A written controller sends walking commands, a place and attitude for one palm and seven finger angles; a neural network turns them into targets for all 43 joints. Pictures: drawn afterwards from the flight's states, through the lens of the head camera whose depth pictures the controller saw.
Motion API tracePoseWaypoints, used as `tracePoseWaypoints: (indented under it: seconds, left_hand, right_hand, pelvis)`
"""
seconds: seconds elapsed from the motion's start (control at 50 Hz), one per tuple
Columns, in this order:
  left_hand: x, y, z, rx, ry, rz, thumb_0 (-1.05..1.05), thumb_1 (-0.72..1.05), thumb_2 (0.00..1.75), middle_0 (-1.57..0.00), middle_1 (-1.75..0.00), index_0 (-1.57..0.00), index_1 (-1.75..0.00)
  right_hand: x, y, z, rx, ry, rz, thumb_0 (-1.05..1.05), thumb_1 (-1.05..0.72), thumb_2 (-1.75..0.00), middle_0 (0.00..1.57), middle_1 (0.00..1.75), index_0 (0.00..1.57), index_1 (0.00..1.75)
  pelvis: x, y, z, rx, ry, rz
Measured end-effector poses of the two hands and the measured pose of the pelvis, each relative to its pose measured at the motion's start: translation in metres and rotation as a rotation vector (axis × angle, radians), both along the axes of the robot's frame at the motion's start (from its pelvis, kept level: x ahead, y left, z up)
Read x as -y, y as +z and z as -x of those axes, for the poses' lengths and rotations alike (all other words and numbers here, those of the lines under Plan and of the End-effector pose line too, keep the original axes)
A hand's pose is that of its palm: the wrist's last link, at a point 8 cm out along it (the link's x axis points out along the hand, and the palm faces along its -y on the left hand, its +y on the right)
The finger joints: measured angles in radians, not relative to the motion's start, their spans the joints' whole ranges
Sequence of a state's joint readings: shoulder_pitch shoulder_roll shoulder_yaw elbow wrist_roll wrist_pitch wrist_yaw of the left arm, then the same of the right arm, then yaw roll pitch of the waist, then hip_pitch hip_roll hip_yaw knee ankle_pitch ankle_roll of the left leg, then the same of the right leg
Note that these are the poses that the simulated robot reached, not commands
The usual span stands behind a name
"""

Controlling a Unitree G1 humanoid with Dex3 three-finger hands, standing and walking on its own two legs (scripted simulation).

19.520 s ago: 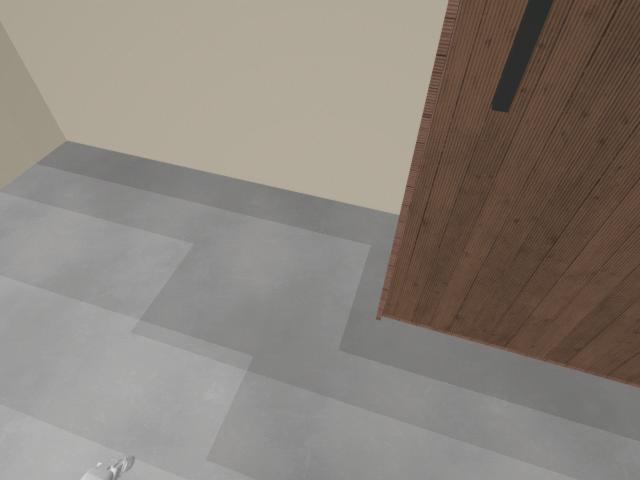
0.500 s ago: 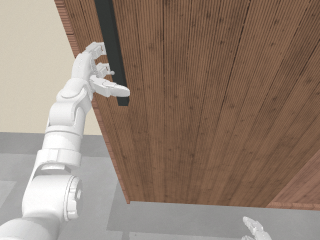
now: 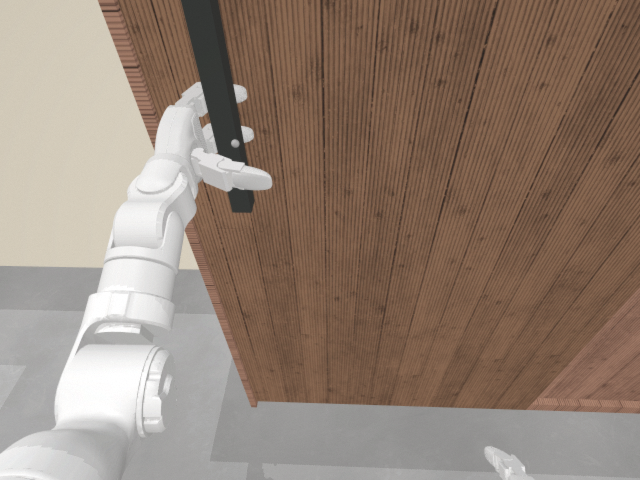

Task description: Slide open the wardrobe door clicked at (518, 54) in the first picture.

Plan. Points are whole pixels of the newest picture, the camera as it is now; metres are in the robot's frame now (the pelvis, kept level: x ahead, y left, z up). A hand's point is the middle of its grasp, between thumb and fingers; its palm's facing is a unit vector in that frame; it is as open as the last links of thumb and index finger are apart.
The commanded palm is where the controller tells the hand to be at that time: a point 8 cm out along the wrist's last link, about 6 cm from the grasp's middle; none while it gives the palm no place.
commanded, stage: slide the fingers in behind the handle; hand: left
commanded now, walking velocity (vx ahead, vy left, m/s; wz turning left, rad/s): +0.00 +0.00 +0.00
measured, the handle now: (227, 105) +0.48 +0.14 +0.26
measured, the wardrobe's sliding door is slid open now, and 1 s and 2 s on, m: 0.00 0.00 0.00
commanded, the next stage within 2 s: grip the handle and tug to test in 0.28 s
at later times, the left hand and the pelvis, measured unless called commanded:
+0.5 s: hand (233, 144) +0.42 +0.12 +0.24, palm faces +0.00 -1.00 +0.00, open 13.8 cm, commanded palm +0.40 +0.17 +0.23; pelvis +0.00 +0.00 +0.00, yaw +0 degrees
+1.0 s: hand (235, 143) +0.42 +0.12 +0.24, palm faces +0.02 -1.00 -0.01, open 7.0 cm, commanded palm +0.40 +0.17 +0.23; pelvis +0.00 +0.00 +0.00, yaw +1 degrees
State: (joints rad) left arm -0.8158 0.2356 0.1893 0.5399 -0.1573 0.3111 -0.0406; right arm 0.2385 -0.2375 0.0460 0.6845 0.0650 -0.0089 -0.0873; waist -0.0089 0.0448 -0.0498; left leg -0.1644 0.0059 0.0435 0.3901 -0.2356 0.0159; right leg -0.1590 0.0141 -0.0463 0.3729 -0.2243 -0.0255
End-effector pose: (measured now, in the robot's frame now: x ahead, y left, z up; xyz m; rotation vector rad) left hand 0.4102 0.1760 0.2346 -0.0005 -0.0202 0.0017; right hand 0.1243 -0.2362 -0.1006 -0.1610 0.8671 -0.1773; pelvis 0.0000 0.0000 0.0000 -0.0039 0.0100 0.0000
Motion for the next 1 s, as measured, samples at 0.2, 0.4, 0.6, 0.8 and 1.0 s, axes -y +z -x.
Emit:
tracePoseWaypoints:
  seconds: [0.2, 0.4, 0.6, 0.8, 1.0]
  left_hand:
    - [0.005, 0.001, 0.003, -0.01, -0.013, 0.012, -0.02, -0.51, 0.3, -0.3, -1.2, -0.3, -1.2]
    - [-0.002, 0.004, 0.008, 0.012, 0.004, -0.007, -0.02, -0.5, 0.3, -0.3, -1.2, -0.3, -1.2]
    - [0.002, 0.006, 0.011, 0.003, 0.005, -0.006, -0.02, -0.33, 0.37, -0.32, -1.22, -0.3, -1.21]
    - [0.003, 0.006, 0.01, 0.008, 0.018, -0.013, -0.01, 0.08, 0.55, -0.34, -1.28, -0.3, -1.27]
    - [0.003, 0.005, 0.009, 0.014, 0.019, -0.012, 0.0, 0.54, 0.75, -0.36, -1.32, -0.32, -1.32]
  right_hand:
    - [-0.003, 0.004, -0.012, 0.027, 0.016, 0.003, 0.01, -0.9, -0.9, 0.2, 0.3, 0.2, 0.3]
    - [-0.005, 0.008, -0.018, 0.044, 0.028, 0.0, 0.01, -0.9, -0.9, 0.2, 0.3, 0.2, 0.3]
    - [-0.006, 0.006, -0.017, 0.042, 0.03, -0.006, 0.01, -0.9, -0.9, 0.2, 0.3, 0.2, 0.3]
    - [-0.006, 0.004, -0.012, 0.028, 0.031, -0.009, 0.01, -0.9, -0.9, 0.2, 0.3, 0.2, 0.3]
    - [-0.005, 0.003, -0.017, 0.027, 0.033, -0.01, 0.01, -0.9, -0.9, 0.2, 0.3, 0.2, 0.3]
  pelvis:
    - [-0.001, 0.0, 0.0, 0.003, 0.004, 0.0]
    - [-0.001, 0.0, 0.001, 0.009, 0.006, 0.0]
    - [-0.001, 0.0, 0.003, 0.013, 0.009, 0.0]
    - [0.0, 0.0, 0.002, 0.011, 0.009, -0.001]
    - [0.0, 0.0, -0.002, 0.009, 0.01, -0.002]
